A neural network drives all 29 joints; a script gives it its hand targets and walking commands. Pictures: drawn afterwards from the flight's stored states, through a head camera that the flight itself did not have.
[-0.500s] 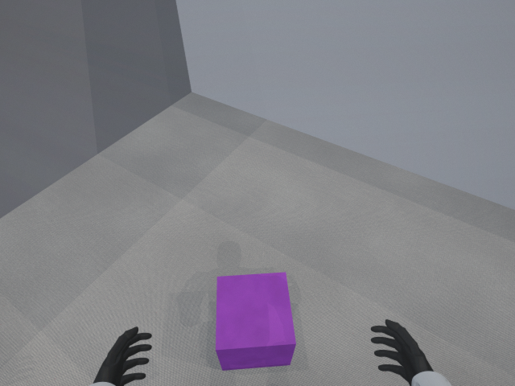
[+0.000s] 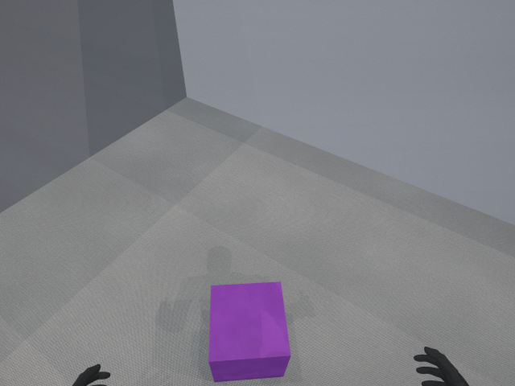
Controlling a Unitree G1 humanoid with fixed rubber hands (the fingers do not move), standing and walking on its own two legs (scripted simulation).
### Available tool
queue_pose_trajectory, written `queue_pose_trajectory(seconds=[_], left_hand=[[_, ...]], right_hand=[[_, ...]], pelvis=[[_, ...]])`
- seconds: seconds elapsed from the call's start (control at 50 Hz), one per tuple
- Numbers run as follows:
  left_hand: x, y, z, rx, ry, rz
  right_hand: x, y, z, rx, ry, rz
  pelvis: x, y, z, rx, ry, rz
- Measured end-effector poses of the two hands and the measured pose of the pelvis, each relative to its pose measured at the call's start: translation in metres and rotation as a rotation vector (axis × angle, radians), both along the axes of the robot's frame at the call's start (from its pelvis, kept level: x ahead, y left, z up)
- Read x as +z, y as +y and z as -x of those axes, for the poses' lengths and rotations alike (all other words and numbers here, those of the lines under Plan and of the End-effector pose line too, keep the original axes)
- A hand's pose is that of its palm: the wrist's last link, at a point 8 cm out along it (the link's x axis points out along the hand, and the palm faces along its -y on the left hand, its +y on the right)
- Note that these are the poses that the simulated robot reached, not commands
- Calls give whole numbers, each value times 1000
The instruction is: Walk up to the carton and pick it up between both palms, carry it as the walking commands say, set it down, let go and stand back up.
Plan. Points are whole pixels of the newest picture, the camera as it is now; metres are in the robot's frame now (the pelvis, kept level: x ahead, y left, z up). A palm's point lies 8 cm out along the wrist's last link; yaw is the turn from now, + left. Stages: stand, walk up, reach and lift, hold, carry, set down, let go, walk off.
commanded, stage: stand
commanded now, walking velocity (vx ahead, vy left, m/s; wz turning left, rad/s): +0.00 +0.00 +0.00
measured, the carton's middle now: (247, 331) +0.45 +0.02 -0.65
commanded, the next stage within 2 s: none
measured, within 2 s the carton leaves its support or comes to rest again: neither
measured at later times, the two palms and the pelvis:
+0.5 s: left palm out of the picture +0.12 +0.29 -0.09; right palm out of the picture +0.11 -0.30 -0.08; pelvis +0.00 +0.00 +0.00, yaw -1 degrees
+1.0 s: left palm out of the picture +0.08 +0.31 -0.10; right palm out of the picture +0.08 -0.31 -0.08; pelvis -0.02 +0.00 +0.01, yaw -1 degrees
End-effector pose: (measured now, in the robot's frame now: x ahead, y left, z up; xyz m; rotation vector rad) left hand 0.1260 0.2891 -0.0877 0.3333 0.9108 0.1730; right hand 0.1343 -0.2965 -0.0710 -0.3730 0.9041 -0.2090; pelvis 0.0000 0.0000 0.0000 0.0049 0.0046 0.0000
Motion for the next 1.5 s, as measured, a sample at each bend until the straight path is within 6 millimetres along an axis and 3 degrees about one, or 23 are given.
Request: queue_pose_trajectory(seconds=[0.28, 0.96, 1.5], left_hand=[[-5, -1, -8, -2, 36, -4], [-11, 17, 44, 13, 160, -28], [-13, 27, 57, 27, 205, -36]], right_hand=[[-8, 0, 2, -26, 45, -6], [-13, -12, 54, -81, 145, 3], [-15, -10, 65, -93, 183, 6]], pelvis=[[2, 0, -7, -8, -8, 1], [8, 4, 17, -16, -43, 6], [10, 9, 22, -13, -43, 8]])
